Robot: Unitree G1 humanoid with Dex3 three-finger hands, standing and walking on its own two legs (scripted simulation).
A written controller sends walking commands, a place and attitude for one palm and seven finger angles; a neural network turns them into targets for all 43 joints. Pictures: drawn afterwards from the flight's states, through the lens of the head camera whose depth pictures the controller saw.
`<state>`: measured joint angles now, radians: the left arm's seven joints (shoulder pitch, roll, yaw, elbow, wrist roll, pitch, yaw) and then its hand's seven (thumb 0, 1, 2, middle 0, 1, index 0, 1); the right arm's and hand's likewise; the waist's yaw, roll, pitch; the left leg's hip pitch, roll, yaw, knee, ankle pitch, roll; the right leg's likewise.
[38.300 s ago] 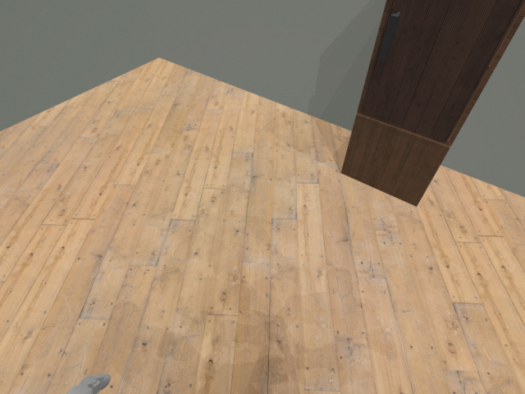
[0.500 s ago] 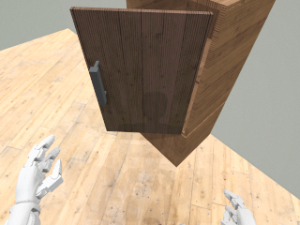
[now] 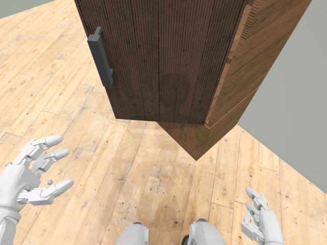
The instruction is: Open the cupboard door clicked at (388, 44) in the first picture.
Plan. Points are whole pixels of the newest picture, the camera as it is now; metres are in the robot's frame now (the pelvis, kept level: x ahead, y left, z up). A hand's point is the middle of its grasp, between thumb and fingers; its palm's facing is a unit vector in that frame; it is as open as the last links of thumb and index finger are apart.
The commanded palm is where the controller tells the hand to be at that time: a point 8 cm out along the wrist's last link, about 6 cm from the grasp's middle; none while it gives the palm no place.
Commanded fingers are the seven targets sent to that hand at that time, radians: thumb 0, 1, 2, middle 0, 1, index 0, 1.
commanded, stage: raise the hand with hooked fingers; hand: left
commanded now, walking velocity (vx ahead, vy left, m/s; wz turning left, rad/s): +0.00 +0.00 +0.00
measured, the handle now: (103, 58) +0.57 +0.21 +0.09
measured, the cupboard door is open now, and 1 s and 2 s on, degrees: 44 44 44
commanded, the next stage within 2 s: move the hooked fingers beside the handle in 1.34 s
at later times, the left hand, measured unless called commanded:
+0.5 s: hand (28, 158) +0.27 +0.29 +0.09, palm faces +0.02 -1.00 -0.06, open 13.4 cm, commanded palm +0.24 +0.34 +0.09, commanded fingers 0.00 -0.50 0.30 -0.30 -1.20 -0.30 -1.20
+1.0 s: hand (31, 132) +0.31 +0.29 +0.12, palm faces +0.00 -1.00 -0.05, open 14.0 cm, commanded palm +0.28 +0.34 +0.11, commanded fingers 0.00 -0.50 0.30 -0.30 -1.20 -0.30 -1.20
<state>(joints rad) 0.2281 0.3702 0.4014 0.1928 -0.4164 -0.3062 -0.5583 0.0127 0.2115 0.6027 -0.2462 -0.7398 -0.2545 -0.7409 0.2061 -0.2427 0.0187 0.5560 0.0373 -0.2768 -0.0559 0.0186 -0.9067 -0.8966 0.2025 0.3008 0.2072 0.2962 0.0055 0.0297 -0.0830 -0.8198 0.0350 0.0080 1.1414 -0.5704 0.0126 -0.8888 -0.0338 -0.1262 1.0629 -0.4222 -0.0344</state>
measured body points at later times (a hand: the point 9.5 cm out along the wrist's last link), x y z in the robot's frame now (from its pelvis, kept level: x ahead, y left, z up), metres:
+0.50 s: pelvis +0.01 +0.03 +0.02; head +0.07 +0.04 +0.47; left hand +0.26 +0.35 +0.09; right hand +0.18 -0.22 -0.05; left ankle -0.01 +0.11 -0.66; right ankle +0.06 -0.11 -0.66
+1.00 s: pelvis +0.02 +0.02 +0.04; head +0.08 +0.02 +0.49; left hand +0.31 +0.34 +0.12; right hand +0.17 -0.23 -0.04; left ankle -0.01 +0.11 -0.66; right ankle +0.06 -0.11 -0.66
